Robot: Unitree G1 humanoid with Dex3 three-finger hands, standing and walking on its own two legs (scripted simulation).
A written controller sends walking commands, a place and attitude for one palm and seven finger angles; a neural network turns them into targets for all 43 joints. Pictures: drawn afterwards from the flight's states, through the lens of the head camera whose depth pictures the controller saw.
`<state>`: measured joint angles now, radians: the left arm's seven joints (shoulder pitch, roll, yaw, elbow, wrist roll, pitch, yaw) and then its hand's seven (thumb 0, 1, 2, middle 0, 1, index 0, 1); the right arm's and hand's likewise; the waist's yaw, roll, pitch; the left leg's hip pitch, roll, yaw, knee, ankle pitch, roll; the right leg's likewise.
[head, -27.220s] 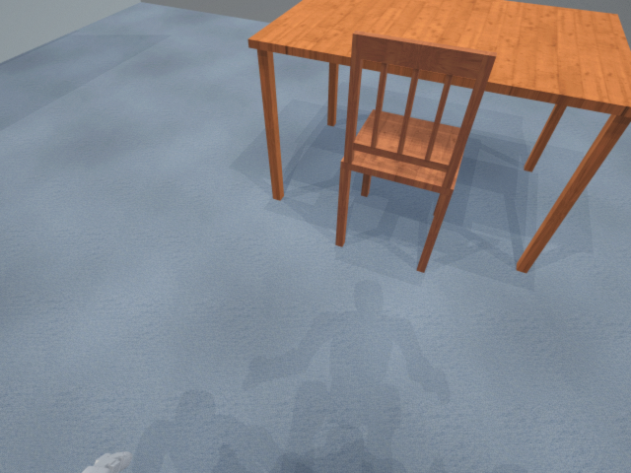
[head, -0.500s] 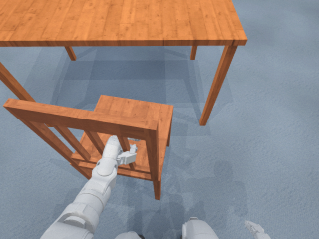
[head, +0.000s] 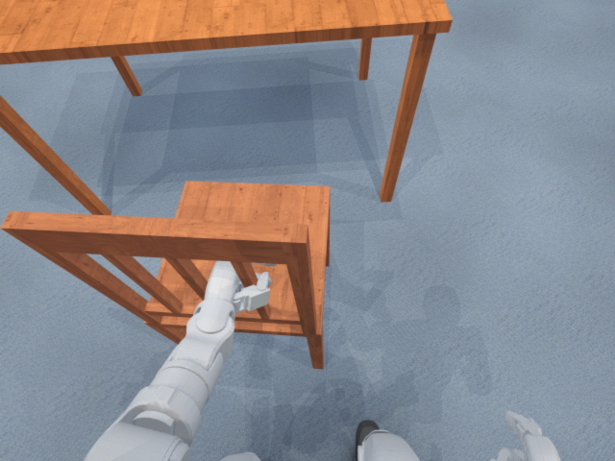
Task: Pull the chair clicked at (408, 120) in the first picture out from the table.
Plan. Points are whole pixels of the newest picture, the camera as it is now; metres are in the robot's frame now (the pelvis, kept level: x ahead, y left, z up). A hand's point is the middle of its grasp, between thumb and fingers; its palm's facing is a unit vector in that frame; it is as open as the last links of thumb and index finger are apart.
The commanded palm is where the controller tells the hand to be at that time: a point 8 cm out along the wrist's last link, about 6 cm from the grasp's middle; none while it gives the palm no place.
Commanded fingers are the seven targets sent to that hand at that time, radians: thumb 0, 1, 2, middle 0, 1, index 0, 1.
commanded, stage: step backward, pulling the chair out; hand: left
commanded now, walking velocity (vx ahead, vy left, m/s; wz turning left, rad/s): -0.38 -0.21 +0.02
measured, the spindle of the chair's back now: (201, 286) +0.37 +0.17 -0.11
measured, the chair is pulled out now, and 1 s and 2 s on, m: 0.42 0.60 0.60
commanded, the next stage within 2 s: stop walking, hand still on the chair in 0.24 s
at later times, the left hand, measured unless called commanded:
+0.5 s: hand (255, 380) +0.22 +0.07 -0.07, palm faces -0.14 -0.98 -0.16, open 5.0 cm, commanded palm +0.21 +0.13 -0.06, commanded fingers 0.00 0.90 0.90 -0.50 -1.45 -0.50 -1.45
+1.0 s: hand (250, 428) +0.16 +0.07 -0.07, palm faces -0.17 -0.98 -0.13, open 5.0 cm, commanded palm +0.16 +0.13 -0.06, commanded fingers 0.00 0.90 0.90 -0.50 -1.45 -0.50 -1.45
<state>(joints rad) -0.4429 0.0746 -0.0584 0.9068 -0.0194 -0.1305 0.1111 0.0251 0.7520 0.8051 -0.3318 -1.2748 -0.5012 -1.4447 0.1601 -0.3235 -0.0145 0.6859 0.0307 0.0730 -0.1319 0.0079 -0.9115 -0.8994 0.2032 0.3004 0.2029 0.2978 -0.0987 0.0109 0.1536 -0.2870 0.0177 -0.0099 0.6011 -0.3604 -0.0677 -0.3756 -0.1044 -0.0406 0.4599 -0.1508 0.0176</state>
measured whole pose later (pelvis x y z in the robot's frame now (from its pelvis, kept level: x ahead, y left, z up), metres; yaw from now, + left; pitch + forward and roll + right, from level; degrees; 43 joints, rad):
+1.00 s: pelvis -0.11 +0.01 -0.01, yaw +0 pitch -1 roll +1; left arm -0.19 0.04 -0.17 0.81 -0.05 -0.12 0.06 0.05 0.74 0.84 -0.39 -1.29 -0.50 -1.44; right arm 0.23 -0.20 0.04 0.70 0.02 0.01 -0.10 0.01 -0.91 -0.90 0.21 0.30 0.21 0.30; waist -0.04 0.06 0.07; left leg -0.08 0.03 0.05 0.43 -0.33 -0.03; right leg -0.27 -0.02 -0.08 0.50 -0.20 -0.03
